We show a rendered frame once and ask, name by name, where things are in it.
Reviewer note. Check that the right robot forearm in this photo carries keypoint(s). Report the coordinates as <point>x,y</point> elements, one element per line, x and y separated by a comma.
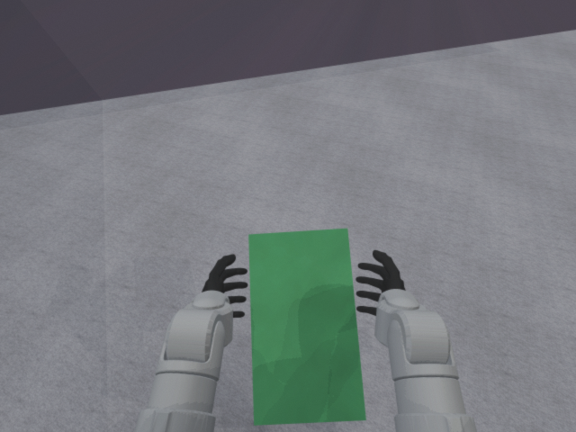
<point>428,393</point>

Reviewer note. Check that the left robot forearm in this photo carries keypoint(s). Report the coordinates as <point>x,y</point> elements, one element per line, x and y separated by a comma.
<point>189,366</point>

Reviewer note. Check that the carton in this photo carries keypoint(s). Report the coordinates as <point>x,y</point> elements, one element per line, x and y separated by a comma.
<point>305,351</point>

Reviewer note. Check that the robot right hand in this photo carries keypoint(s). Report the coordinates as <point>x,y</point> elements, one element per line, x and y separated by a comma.
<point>388,272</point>

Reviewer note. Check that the robot left hand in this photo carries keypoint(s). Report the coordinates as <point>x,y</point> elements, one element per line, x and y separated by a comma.
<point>219,274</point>

